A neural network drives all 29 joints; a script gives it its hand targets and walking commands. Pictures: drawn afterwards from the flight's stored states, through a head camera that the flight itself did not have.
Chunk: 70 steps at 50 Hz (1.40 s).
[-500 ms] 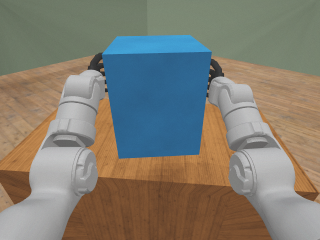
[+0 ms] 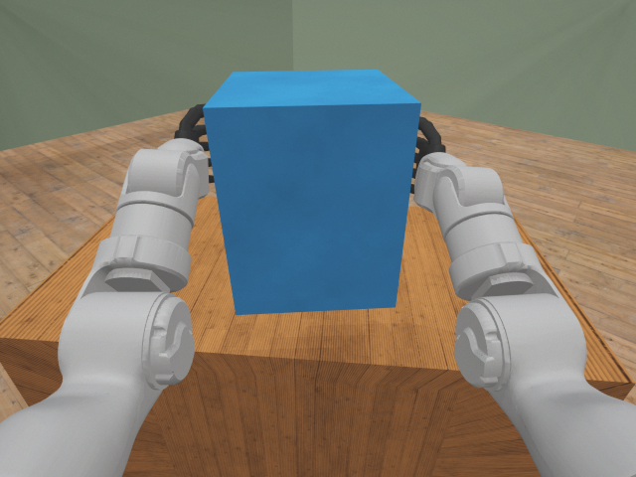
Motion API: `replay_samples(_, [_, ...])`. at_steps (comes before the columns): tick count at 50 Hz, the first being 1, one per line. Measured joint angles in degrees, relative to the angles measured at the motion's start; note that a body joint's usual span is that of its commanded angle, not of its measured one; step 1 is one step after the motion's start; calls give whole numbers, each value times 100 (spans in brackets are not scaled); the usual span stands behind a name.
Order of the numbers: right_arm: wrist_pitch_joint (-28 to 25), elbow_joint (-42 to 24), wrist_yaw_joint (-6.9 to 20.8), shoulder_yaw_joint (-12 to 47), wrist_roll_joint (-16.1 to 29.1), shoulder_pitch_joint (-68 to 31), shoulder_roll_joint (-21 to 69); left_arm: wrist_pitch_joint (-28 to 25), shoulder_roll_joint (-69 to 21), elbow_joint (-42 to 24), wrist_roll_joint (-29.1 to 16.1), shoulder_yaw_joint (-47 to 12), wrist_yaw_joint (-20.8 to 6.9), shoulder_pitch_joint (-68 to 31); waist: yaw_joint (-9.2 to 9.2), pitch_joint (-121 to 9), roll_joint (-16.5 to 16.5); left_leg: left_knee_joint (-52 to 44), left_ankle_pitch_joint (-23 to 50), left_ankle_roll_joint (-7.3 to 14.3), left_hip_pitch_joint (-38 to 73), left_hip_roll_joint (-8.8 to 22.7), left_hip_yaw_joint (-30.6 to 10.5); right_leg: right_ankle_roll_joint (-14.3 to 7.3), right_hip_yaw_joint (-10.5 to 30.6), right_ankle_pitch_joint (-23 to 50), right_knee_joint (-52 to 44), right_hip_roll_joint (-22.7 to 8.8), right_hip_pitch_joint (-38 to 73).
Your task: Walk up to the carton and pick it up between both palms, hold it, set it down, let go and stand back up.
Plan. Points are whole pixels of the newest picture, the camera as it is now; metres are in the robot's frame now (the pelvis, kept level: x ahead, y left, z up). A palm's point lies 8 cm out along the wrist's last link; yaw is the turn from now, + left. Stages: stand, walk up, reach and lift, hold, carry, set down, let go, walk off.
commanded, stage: hold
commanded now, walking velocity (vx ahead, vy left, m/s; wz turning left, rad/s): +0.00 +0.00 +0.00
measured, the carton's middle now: (311, 184) +0.40 +0.01 +0.26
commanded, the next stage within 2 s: set down in 0.80 s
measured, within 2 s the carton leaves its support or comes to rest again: neither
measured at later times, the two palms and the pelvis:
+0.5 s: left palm (189, 160) +0.38 +0.15 +0.31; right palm (429, 172) +0.38 -0.14 +0.29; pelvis +0.00 +0.00 +0.00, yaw +0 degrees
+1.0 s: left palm (184, 155) +0.37 +0.15 +0.31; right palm (426, 168) +0.38 -0.14 +0.29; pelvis +0.00 +0.00 +0.00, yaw +0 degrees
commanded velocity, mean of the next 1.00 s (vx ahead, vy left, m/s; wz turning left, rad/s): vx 0.00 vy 0.00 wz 0.00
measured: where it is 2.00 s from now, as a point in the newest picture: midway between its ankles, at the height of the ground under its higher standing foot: outside the picture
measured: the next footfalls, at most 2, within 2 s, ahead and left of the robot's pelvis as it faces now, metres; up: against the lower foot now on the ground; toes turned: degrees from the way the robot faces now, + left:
none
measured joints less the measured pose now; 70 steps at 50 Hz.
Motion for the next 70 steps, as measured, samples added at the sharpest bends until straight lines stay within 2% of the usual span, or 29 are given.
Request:
replay_samples(45, [12, -152, -19, 33, 30, 84, 12, -15, 4, -40, -27, 0, 3, 0, 0, -20, 7, 0, 5, -3, -1, 0, -7, 0, 0, 3, -1, 3, 0])
replay_samples(50, [-308, 211, 1, 33, 29, -86, 27, -123, 46, -42, 77, 0, -46, 0, 0, -16, 7, 0, 5, -3, -2, 0, -7, 0, 0, 3, -1, 3, 0])
replay_samples(56, [-930, 675, 27, 33, 29, -239, 79, -520, 93, 144, 491, 118, -291, -94, 0, 51, 7, 0, 5, -3, -2, 0, -7, 0, 0, 3, -1, 3, -1])
replay_samples(59, [-1204, 848, 38, 33, 29, -229, 115, -682, 110, 234, 576, 123, -326, -103, 0, 134, 7, -4, 5, -3, 9, 0, -7, 0, 0, 3, -1, 3, 8])
replay_samples(65, [-1545, 880, 46, 33, 29, -22, 190, -921, 108, 382, 589, 123, -316, -99, 0, 354, 7, -16, 5, -3, 14, 0, -8, 0, 0, -2, -1, 3, 8])
replay_samples(70, [-1704, 613, 46, 33, 30, 263, 244, -1061, 70, 381, 380, 123, -185, -91, -1, 499, 7, -30, -8, -3, 11, 0, -8, 0, 0, -16, -22, 3, 9])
